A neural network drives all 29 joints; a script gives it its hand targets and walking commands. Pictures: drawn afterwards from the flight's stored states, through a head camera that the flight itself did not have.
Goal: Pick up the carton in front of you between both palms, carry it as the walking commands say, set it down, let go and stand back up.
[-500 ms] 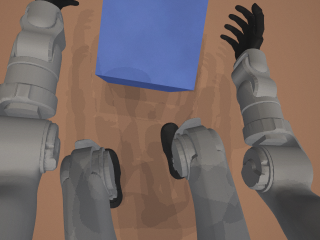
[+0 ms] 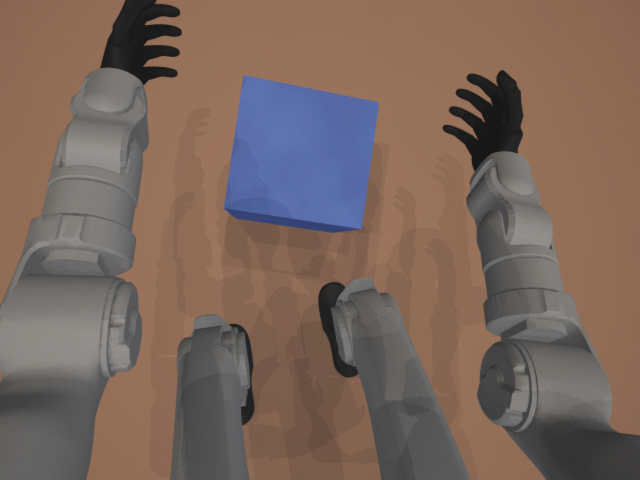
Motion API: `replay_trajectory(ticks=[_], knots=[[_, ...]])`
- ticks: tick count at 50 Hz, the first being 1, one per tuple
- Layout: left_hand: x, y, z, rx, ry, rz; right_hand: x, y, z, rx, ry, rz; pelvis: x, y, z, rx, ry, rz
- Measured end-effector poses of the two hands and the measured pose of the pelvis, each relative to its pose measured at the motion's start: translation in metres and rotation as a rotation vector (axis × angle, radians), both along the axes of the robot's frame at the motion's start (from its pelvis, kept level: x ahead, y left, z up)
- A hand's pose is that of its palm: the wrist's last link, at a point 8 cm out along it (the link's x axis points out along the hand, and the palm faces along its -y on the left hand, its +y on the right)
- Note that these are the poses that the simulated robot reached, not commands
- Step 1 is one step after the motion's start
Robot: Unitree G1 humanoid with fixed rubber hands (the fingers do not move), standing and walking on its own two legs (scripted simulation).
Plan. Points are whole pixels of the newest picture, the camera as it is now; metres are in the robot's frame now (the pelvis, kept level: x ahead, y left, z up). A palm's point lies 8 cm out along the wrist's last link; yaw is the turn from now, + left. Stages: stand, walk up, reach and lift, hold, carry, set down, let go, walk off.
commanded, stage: set down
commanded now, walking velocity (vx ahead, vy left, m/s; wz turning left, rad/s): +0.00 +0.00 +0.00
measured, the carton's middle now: (296, 169) +0.49 -0.07 -0.40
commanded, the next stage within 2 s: let go in 0.30 s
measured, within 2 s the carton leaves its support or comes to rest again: neither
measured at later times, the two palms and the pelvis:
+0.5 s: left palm (48, 27) +0.53 +0.12 +0.03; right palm (606, 137) +0.41 -0.26 +0.04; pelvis +0.04 -0.01 +0.13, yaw +1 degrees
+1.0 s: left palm out of the picture +0.38 +0.18 +0.14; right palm out of the picture +0.28 -0.26 +0.17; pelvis +0.11 -0.02 +0.23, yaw +0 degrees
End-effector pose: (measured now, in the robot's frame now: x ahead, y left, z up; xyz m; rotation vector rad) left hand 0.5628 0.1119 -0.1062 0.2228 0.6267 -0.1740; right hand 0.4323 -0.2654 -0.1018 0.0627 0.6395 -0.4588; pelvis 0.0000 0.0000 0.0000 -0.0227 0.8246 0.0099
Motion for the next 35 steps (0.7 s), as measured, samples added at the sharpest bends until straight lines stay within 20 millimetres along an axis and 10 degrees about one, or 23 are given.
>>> replay_trajectory(ticks=[21,35], knots=[[-0.009,-0.002,0.128,-0.010,0.005,0.017,-0.012,-0.004,0.124,-0.009,0.015,0.055,0.030,-0.003,0.109,0.011,-0.038,0.005],[-0.122,0.028,0.174,0.048,0.077,0.231,-0.072,0.000,0.190,-0.049,0.160,0.345,0.067,-0.020,0.185,0.038,-0.254,0.002]])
